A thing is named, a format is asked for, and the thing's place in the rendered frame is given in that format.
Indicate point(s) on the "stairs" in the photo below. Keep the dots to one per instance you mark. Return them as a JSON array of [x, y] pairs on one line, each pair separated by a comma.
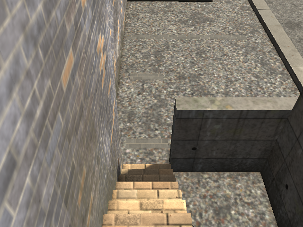
[[147, 195]]

